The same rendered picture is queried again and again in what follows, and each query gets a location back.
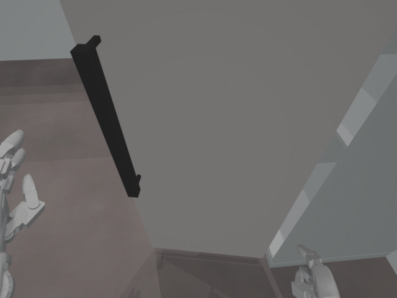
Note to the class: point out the robot left forearm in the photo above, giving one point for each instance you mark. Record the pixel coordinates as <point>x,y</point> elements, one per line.
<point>7,283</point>

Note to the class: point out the handle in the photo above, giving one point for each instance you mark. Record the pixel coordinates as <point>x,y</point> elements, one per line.
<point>90,70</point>

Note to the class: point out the right robot hand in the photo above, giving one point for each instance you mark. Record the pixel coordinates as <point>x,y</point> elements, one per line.
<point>321,283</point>

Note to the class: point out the fridge door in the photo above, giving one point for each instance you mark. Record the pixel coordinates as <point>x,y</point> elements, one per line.
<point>226,106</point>

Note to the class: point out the left robot hand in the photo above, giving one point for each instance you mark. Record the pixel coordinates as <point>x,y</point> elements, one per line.
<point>26,213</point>

